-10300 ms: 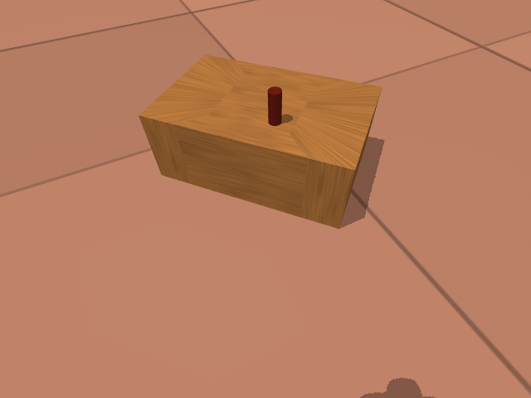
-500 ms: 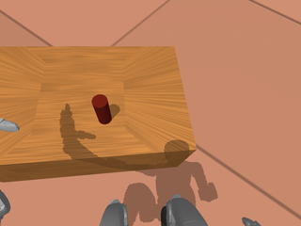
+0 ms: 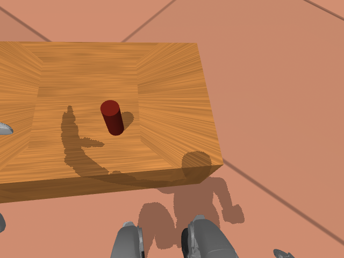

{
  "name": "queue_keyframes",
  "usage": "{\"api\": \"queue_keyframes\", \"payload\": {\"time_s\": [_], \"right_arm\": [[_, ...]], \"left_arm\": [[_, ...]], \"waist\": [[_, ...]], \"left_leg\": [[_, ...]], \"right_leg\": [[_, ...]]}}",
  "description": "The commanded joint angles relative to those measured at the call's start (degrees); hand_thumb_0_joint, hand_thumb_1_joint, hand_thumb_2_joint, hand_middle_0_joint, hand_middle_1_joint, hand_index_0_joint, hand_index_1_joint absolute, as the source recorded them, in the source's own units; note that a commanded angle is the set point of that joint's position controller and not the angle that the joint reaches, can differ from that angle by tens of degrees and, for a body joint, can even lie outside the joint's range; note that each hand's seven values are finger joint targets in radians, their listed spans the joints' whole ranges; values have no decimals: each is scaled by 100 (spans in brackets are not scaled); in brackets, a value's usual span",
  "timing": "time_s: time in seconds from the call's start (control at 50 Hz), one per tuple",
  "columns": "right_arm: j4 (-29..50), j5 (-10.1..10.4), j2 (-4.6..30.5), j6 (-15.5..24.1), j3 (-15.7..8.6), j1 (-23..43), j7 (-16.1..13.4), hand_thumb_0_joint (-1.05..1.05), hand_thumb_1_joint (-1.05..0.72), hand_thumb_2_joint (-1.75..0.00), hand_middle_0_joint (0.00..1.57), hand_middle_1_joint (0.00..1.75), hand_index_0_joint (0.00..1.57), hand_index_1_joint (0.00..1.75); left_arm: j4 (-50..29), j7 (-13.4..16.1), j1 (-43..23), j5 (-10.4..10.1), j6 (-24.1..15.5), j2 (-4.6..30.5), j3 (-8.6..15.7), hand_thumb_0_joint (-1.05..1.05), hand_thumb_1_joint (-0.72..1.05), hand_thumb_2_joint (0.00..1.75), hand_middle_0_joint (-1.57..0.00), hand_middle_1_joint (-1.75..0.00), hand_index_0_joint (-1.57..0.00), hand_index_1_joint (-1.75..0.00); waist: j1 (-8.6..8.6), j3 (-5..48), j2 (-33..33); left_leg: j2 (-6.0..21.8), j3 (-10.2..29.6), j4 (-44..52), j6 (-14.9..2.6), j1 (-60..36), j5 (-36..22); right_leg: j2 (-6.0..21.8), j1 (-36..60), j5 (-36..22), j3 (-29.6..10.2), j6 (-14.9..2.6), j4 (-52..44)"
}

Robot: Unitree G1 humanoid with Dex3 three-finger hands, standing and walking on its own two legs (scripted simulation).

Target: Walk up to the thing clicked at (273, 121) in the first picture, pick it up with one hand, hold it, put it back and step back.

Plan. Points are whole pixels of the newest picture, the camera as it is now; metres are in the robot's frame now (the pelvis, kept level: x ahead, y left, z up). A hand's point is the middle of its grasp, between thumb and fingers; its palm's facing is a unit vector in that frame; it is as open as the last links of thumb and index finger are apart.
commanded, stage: go down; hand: left
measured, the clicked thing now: (113, 119) +0.55 +0.15 -0.23
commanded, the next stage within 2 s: none
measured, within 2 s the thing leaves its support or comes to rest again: neither
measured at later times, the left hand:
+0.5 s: hand out of the picture +0.46 +0.35 +0.05, palm faces +0.15 -0.99 -0.04, open 16.9 cm
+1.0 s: hand out of the picture +0.46 +0.36 +0.06, palm faces +0.15 -0.99 -0.03, open 16.8 cm
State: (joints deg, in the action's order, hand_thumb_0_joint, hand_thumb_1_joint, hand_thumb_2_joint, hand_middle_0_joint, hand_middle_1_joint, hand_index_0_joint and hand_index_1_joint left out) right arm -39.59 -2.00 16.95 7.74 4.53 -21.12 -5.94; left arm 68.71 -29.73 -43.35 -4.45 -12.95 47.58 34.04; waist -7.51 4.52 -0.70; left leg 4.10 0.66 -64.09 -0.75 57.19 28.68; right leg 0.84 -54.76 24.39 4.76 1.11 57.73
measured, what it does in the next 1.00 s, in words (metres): stands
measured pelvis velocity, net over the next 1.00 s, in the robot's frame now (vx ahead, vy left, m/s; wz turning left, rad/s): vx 0.00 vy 0.00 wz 0.00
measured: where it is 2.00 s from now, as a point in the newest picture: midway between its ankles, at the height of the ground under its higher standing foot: outside the picture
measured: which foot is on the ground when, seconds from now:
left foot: down 0.00-1.00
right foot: down 0.00-1.00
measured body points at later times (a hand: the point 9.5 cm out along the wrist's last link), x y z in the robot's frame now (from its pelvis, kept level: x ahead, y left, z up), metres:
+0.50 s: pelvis +0.00 +0.00 -0.01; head +0.15 +0.05 +0.41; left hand +0.44 +0.41 +0.06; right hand +0.03 -0.28 -0.10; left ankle +0.01 +0.10 -0.66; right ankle +0.03 -0.14 -0.66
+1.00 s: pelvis +0.00 +0.00 -0.01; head +0.16 +0.05 +0.41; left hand +0.45 +0.41 +0.06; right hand +0.02 -0.27 -0.10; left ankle +0.01 +0.10 -0.66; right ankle +0.03 -0.14 -0.66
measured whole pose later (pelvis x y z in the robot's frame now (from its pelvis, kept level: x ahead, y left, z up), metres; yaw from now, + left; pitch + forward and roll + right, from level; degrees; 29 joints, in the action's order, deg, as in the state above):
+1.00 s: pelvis +0.00 +0.00 -0.01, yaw +0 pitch +24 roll -5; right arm -39.5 -2.0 16.8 6.4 5.9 -20.9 -5.1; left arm 69.9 -31.9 -47.8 -5.7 -15.3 51.2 36.4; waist -9.0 4.7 -0.6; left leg 4.2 1.7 -67.3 -0.7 61.9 29.8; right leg 0.6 -58.9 25.4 5.4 1.1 60.3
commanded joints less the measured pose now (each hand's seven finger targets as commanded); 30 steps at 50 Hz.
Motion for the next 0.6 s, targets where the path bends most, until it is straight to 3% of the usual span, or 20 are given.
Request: {"api": "queue_keyframes", "payload": {"time_s": [0.0,0.06,0.14,0.24,0.3,0.34,0.4,0.44,0.48,0.54,0.58], "right_arm": [[176,2,1241,119,-427,-987,-87,0,-89,-90,20,30,20,30],[108,-14,1256,95,-426,-1030,-69,0,-89,-90,20,30,20,30],[218,-20,1258,87,-401,-968,-60,0,-89,-90,20,30,20,30],[137,-16,1232,69,-387,-1013,-50,0,-89,-90,20,30,20,30],[218,-30,1261,62,-369,-991,-54,0,-89,-90,20,30,20,30],[245,-15,1238,59,-355,-983,-47,0,-89,-90,20,30,20,30],[170,-17,1223,46,-338,-985,-48,0,-89,-90,20,30,20,30],[183,-10,1283,43,-349,-997,-34,0,-89,-90,20,30,20,30],[145,-31,1262,14,-309,-1061,-39,0,-88,-90,20,30,20,30],[212,-24,1279,18,-311,-1023,-26,0,-89,-90,20,30,20,30],[162,-22,1232,-4,-290,-1060,-30,0,-89,-90,20,30,20,30]], "left_arm": [[-1153,-36,-1829,-156,-362,2194,287,0,-37,7,-5,-1,-3,-3],[-1067,-65,-1873,-152,-375,2148,239,0,-37,8,-5,-2,-3,-3],[-1157,-57,-2003,-155,-430,2354,399,0,-37,8,-6,-2,-3,-3],[-866,-114,-1996,-134,-420,2213,265,0,-39,8,-6,-3,-4,-4],[-978,-101,-2232,-121,-479,2534,425,0,-39,8,-5,-2,-3,-4],[-983,-106,-2270,-129,-482,2545,429,0,-37,8,-5,-3,-3,-4],[-831,-158,-2233,-131,-483,2318,246,0,-39,7,-5,-3,-3,-4],[-962,-148,-2360,-140,-516,2617,412,0,-37,9,-5,-3,-3,-4],[-777,-191,-2368,-152,-501,2487,319,0,-37,8,-5,-3,-3,-4],[-1084,-156,-2469,-143,-554,2833,532,0,-36,9,-5,-3,-3,-5],[-827,-200,-2431,-145,-515,2550,355,0,-36,10,-5,-4,-3,-5]], "waist": [[125,2706,1347],[98,2694,1495],[93,2767,1405],[36,2582,1363],[32,2647,1343],[13,2657,1218],[-33,2571,1401],[40,2679,1521],[-60,2779,1449],[43,2894,1473],[-70,2861,1467]], "left_leg": [[-123,360,742,92,-2466,-2726],[-82,444,714,154,-2622,-2984],[-128,371,667,85,-2401,-2765],[-125,397,670,94,-2239,-2508],[-156,328,611,40,-2112,-2306],[-182,285,616,-4,-1860,-2050],[-161,329,604,47,-1992,-2119],[-136,400,597,88,-2142,-2248],[-133,399,506,76,-2196,-2442],[-165,368,496,45,-2052,-2437],[-161,363,485,47,-2013,-2385]], "right_leg": [[-181,683,-1451,-120,-328,-492],[-208,414,-1450,-49,-352,-431],[-167,658,-1464,-123,-328,-445],[-192,446,-1306,-99,-332,-415],[-171,598,-1282,-166,-313,-443],[-165,831,-1264,-222,-296,-466],[-174,481,-1203,-162,-318,-407],[-183,327,-1143,-120,-340,-357],[-189,378,-1304,-115,-328,-361],[-162,624,-1375,-171,-315,-329],[-171,585,-1379,-165,-317,-328]]}}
